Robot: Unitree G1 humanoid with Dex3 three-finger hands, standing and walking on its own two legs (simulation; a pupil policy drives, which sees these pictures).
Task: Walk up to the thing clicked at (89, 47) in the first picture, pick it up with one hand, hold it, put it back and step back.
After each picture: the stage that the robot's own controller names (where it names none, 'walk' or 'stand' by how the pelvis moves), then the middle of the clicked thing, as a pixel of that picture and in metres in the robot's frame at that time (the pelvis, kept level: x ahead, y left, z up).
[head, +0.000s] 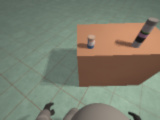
stand; (91, 42) +0.63 +0.03 +0.04
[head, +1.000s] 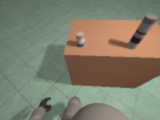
rise first; (80, 39) +0.58 +0.13 +0.07
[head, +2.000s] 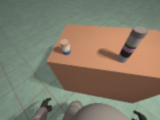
stand; (65, 47) +0.49 +0.23 +0.08
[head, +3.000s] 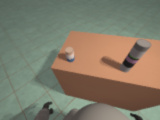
stand; (69, 54) +0.46 +0.19 +0.04
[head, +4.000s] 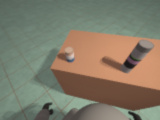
stand; (69, 55) +0.45 +0.19 +0.04
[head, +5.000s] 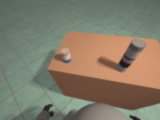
stand; (66, 55) +0.45 +0.22 +0.04
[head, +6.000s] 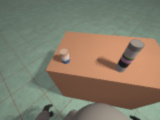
stand; (64, 56) +0.44 +0.23 +0.04
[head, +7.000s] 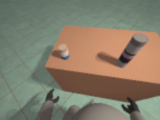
rise first; (64, 52) +0.45 +0.23 +0.04
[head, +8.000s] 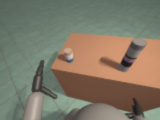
rise first; (68, 55) +0.45 +0.23 +0.04
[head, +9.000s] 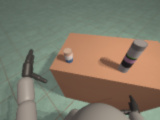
go down; (68, 55) +0.45 +0.21 +0.05
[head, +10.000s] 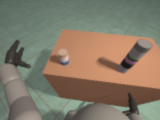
go down; (63, 57) +0.41 +0.21 +0.06
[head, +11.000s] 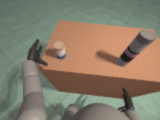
close in; (60, 50) +0.44 +0.21 +0.08
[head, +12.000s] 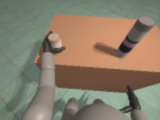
close; (56, 43) +0.47 +0.23 +0.10
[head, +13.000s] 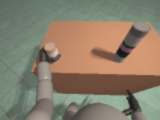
lift; (52, 52) +0.42 +0.24 +0.10
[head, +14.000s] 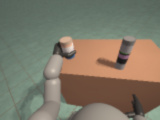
lift; (67, 48) +0.34 +0.15 +0.26
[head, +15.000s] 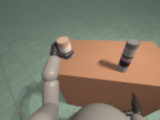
hold; (65, 48) +0.34 +0.17 +0.26
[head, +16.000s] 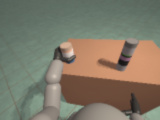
hold; (67, 53) +0.34 +0.16 +0.22
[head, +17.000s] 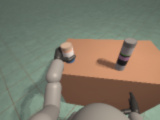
crouch; (68, 53) +0.35 +0.16 +0.21
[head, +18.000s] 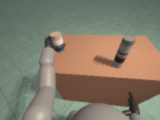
crouch; (57, 42) +0.43 +0.22 +0.22
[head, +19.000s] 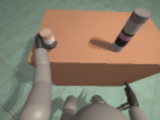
lower; (49, 39) +0.49 +0.24 +0.11
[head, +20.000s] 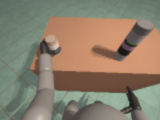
lower; (53, 45) +0.46 +0.23 +0.10
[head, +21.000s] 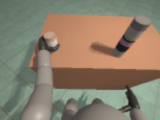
lower; (51, 42) +0.48 +0.23 +0.10
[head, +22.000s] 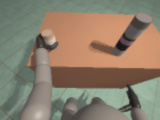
lower; (50, 40) +0.49 +0.24 +0.11
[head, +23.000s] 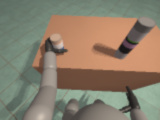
open; (57, 43) +0.47 +0.21 +0.10
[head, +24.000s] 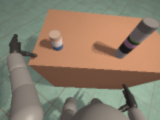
sink last; (56, 41) +0.47 +0.21 +0.10
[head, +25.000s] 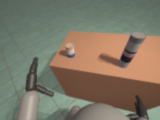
sink last; (70, 50) +0.49 +0.22 +0.08
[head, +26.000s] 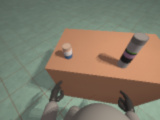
stand; (67, 51) +0.47 +0.21 +0.07
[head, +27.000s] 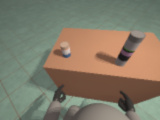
stand; (65, 50) +0.47 +0.22 +0.07
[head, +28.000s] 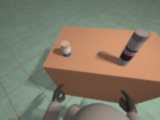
stand; (66, 49) +0.47 +0.22 +0.09
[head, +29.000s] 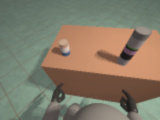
stand; (64, 48) +0.47 +0.22 +0.10
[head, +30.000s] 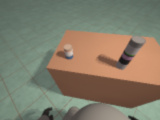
stand; (68, 52) +0.48 +0.21 +0.05
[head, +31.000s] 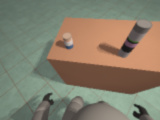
walk; (68, 41) +0.53 +0.21 +0.06
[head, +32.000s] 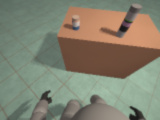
walk; (75, 23) +0.76 +0.18 +0.06
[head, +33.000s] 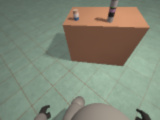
stand; (75, 15) +1.08 +0.28 +0.06
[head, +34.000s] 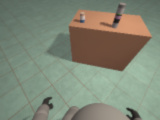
stand; (82, 17) +1.10 +0.18 +0.04
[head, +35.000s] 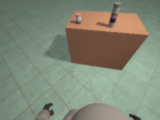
stand; (78, 18) +1.08 +0.20 +0.04
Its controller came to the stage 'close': yes
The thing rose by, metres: 0.20
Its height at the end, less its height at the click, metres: +0.00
